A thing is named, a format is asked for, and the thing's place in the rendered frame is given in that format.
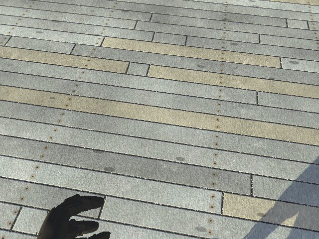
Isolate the left robot hand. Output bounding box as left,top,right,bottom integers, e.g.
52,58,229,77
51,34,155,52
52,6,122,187
36,194,111,239

